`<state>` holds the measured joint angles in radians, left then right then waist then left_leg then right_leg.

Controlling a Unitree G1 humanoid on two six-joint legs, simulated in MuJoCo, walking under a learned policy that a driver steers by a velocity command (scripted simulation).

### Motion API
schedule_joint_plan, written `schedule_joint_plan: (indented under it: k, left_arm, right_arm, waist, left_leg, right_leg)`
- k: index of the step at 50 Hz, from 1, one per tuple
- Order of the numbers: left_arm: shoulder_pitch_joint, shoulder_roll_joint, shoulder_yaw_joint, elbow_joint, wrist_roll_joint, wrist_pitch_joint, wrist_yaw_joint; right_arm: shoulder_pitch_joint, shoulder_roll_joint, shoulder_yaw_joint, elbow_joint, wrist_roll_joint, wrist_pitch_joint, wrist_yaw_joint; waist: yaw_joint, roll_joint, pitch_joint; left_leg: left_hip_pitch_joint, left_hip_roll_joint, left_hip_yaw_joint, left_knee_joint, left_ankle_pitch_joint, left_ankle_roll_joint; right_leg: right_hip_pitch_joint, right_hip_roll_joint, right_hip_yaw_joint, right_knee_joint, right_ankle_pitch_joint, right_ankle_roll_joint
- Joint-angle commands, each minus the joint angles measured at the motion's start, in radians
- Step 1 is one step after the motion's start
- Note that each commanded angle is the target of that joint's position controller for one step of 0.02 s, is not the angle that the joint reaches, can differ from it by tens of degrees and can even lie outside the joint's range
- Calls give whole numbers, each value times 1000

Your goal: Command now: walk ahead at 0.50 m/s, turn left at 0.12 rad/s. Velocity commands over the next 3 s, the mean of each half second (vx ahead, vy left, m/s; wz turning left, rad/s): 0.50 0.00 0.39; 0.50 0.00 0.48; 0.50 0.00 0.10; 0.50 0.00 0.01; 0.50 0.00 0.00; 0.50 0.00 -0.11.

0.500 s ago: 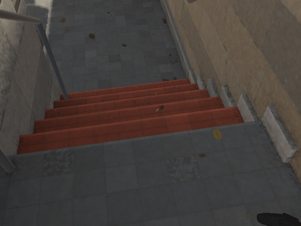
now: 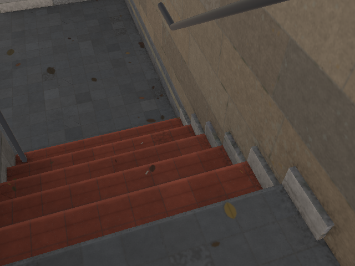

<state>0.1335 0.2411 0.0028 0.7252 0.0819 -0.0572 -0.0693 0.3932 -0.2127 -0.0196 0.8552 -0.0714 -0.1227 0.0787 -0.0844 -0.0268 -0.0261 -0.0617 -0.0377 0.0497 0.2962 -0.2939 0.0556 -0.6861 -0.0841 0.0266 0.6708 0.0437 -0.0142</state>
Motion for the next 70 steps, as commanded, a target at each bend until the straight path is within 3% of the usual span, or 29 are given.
schedule_joint_plan:
  k: [1, 6, 7, 8, 10, 14, 19, 30, 34, 35, 36, 38, 42, 44, 46, 47, 49, 52, 54, 57, 61, 63, 64, 65, 66, 67, 68, 69, 70]
  left_arm:
    - [-142, 81, 12, -108, -1, -19, 11]
    - [2, 171, 45, -73, -32, -57, 37]
    - [215, 208, 44, -19, -23, -60, 43]
    - [443, 184, 40, 31, -28, -51, 54]
    - [365, 162, 48, 83, -29, -63, 71]
    - [164, 7, 9, 43, -34, -61, 94]
    - [216, 34, 23, 105, 17, -79, 88]
    - [349, 133, 60, 234, 9, -57, 66]
    - [310, 161, 73, 224, 29, -49, 70]
    - [371, 43, 34, 184, 37, -66, 67]
    - [259, 31, 22, 146, 35, -76, 28]
    - [37, 63, 19, 99, -23, -65, 17]
    - [140, -7, -15, 104, 10, -39, 77]
    - [136, 44, -6, 99, 1, -16, 64]
    - [112, -15, -29, 99, 14, 9, 37]
    - [190, -25, -38, 135, 31, 2, 10]
    - [167, 14, -25, 106, 35, -18, -9]
    - [-126, 38, -26, 6, 40, -33, 31]
    - [-139, 20, -31, 23, 25, -40, 31]
    - [-56, -4, -39, 5, 7, -13, -5]
    - [31, 49, -30, 34, 20, 1, 18]
    - [367, 135, 26, 172, -12, -5, 34]
    - [670, 198, 74, 279, -1, -13, 16]
    - [642, 284, 89, 245, -12, -5, -23]
    - [582, 261, 81, 223, 27, 2, -37]
    - [470, 262, 89, 198, 21, 11, -41]
    - [384, 182, 63, 199, 15, 5, -37]
    - [327, 48, 14, 194, 37, -3, -29]
    - [384, 123, 45, 237, -131, -4, 26]
  right_arm:
    - [23, -162, -32, -12, 11, -6, 10]
    - [-35, -170, -39, -5, 3, -4, -4]
    - [122, -30, -1, -23, -14, -15, -15]
    - [141, -8, 17, -34, -16, -21, 5]
    - [-116, -91, -25, -47, 23, -15, -15]
    - [-99, -19, 0, -41, -6, 5, -36]
    - [-210, 8, 9, -64, 28, 24, 9]
    - [-359, -61, -26, -90, 11, 49, 2]
    - [-157, -180, -92, -42, 39, 11, -37]
    - [32, -247, -110, -15, 37, 5, -62]
    - [231, -241, -97, 39, 21, 23, -72]
    - [210, -245, -124, 94, 37, -17, -58]
    - [-42, -53, -45, 56, 37, -10, -38]
    - [-31, -110, -58, 49, 31, -9, -36]
    - [27, -135, -59, 68, 3, -3, -18]
    - [37, -129, -53, 75, -37, 4, -25]
    - [53, -117, -38, 70, -41, 10, -33]
    - [425, 29, 5, 210, -14, -18, -109]
    - [424, 26, 16, 182, 14, -7, -119]
    - [204, -67, 18, 85, -29, 27, -29]
    - [239, -108, 26, 80, 29, 12, -48]
    - [185, -159, 23, 89, 16, 42, -9]
    - [287, -102, 40, 147, -28, 50, 45]
    - [517, 22, 46, 168, 7, 40, 67]
    - [398, -87, 29, 82, 33, 42, 69]
    - [233, -121, 25, -30, 45, 40, 47]
    - [126, -124, 23, -54, 38, 42, 10]
    - [161, -64, 44, -27, 24, 51, -7]
    - [11, -81, -8, -3, 64, 126, -104]
  waist:
    - [11, 106, 81]
    - [132, 42, -45]
    - [134, -165, -353]
    - [222, -264, -496]
    - [216, -109, -11]
    - [77, -43, -53]
    - [87, -10, -7]
    - [102, -44, 86]
    - [14, -12, -52]
    - [-3, 135, -266]
    - [-84, 180, -374]
    - [-124, 94, -32]
    - [84, 38, -20]
    - [72, 28, -9]
    - [52, 63, 22]
    - [63, 79, 32]
    - [68, 56, 19]
    - [-153, 44, 53]
    - [-160, 44, 9]
    - [-41, 74, 86]
    - [-6, 41, 183]
    - [149, -18, 94]
    - [216, -124, -33]
    - [93, -284, -347]
    - [155, -139, -314]
    - [182, -82, -228]
    - [150, 21, -38]
    - [73, 102, 46]
    - [63, 35, 62]
  left_leg:
    - [0, 289, -203, -84, 258, 210]
    - [-104, 167, -132, 218, 509, 77]
    - [-359, 17, -80, 553, 225, 1]
    - [-624, -82, -90, 793, -311, -26]
    - [-800, 59, -144, 978, -116, 28]
    - [-599, 167, -142, 871, -1, 7]
    - [-662, 183, -84, 618, 257, -27]
    - [-661, 88, -38, 315, 207, 29]
    - [-146, -59, 27, 319, 283, 128]
    - [309, 79, -260, 313, 290, 285]
    - [530, 240, -682, 87, 189, 393]
    - [324, 251, -606, 16, 139, 284]
    - [-255, 215, -408, -20, 421, 273]
    - [-343, 176, -349, -63, 323, 246]
    - [-469, 125, -282, -64, 179, 211]
    - [-561, 98, -261, 31, 126, 190]
    - [-560, 107, -311, 127, 149, 209]
    - [259, 241, -545, 391, 7, 229]
    - [33, 136, -444, 490, 16, 207]
    - [-859, 0, -279, 418, -255, 179]
    - [-525, 69, -451, 651, -198, 161]
    - [-445, 35, -385, 992, 26, 100]
    - [-652, -35, -331, 1397, 7, 4]
    - [-940, -105, -178, 1919, -591, -27]
    - [-1170, -101, -156, 2042, -549, -50]
    - [-1345, -61, -155, 2009, -471, -64]
    - [-1409, -2, -171, 1917, -303, -49]
    - [-1225, 105, -232, 1708, -53, -7]
    - [-980, 19, -82, 1642, -189, -29]
  right_leg:
    - [23, 27, -12, -84, -15, -31]
    - [543, 59, -70, -116, -9, -140]
    - [1060, -160, 184, -88, 122, -337]
    - [1307, -358, 609, -288, -145, -430]
    - [831, -281, 420, -416, -502, -219]
    - [598, -232, 145, -511, -47, -234]
    - [588, -200, -115, -568, 238, -238]
    - [856, -257, -255, -443, 392, -160]
    - [669, -173, -356, -74, 545, -81]
    - [334, -73, -314, 187, 167, 10]
    - [72, 106, -182, 492, -623, 57]
    - [-199, 40, 51, 631, -574, -4]
    - [164, -57, 63, 442, -463, 23]
    - [199, -38, 10, 301, -458, 59]
    - [272, -14, -47, 234, -286, 52]
    - [321, -6, -37, 376, -72, 25]
    - [264, 7, -52, 425, -54, 8]
    - [-578, -104, 188, 79, 76, 34]
    - [-348, -70, 90, -145, 336, 24]
    - [464, 34, -116, 15, 510, 20]
    - [441, -11, -15, -341, 246, 13]
    - [715, -24, -58, -553, 408, -49]
    - [1101, -110, -11, -429, 583, -162]
    - [1482, -301, 86, 85, 1187, -365]
    - [1413, -333, 224, 33, 1093, -399]
    - [1280, -411, 386, -101, 570, -429]
    - [986, -371, 391, -218, 21, -386]
    - [676, -330, 271, -261, -1, -327]
    - [484, -316, 210, -335, 89, -295]
